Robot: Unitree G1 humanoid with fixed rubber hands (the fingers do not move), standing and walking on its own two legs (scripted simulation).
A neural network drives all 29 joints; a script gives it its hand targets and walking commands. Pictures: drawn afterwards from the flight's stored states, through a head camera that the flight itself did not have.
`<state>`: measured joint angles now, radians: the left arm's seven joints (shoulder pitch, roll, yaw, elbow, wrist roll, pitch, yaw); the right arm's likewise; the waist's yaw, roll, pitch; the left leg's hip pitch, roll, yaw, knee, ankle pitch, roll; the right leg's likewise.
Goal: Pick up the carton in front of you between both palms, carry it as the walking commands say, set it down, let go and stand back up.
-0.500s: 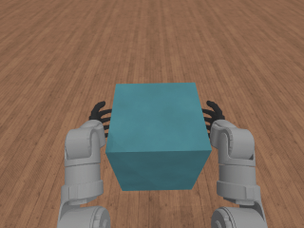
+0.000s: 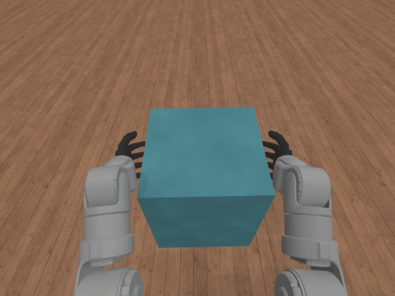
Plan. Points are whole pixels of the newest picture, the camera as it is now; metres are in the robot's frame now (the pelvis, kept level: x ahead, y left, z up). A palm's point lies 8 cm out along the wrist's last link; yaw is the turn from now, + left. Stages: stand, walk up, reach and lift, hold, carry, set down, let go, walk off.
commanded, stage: carry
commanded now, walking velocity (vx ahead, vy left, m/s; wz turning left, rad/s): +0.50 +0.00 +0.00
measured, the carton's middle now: (203, 182) +0.34 +0.00 +0.05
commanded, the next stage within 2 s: none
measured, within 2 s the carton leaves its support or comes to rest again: neither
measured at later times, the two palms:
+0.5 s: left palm (124, 116) +0.43 +0.17 +0.16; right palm (264, 119) +0.42 -0.13 +0.16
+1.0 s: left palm (154, 49) +0.70 +0.13 +0.19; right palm (257, 44) +0.73 -0.16 +0.19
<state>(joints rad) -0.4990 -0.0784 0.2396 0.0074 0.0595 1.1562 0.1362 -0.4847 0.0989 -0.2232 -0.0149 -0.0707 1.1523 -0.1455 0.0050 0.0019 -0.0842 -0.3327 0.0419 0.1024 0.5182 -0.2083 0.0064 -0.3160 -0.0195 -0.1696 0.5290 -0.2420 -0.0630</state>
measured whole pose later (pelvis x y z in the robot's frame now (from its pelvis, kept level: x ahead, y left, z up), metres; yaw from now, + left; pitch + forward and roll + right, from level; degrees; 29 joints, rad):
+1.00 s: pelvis +0.36 -0.06 +0.06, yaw +3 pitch +4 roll +0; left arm -0.62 -0.08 0.25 -0.20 -0.04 1.19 0.20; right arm -0.58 0.13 -0.31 -0.28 -0.05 1.20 -0.15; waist 0.11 0.00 0.08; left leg -0.77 0.02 0.03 1.33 -0.42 0.06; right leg -0.47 0.03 -0.15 0.70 -0.31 -0.11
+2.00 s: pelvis +1.01 -0.07 +0.10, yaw +3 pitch +5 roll +2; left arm -0.03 -0.13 0.08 -0.48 0.05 1.17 0.11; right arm -0.04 0.13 -0.04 -0.49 -0.07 1.17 -0.12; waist 0.03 0.00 -0.09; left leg -0.56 0.07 0.12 0.71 -0.23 -0.01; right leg -0.14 -0.05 -0.19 0.27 -0.22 -0.03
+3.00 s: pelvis +1.64 -0.05 +0.10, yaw +2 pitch +4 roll +2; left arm 0.03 -0.13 0.06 -0.49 0.06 1.17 0.10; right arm 0.02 0.13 -0.02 -0.50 -0.08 1.18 -0.12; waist 0.02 0.01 -0.09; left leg -0.61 0.12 0.11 0.76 -0.14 -0.01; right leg -0.10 -0.05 -0.21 0.24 -0.21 -0.03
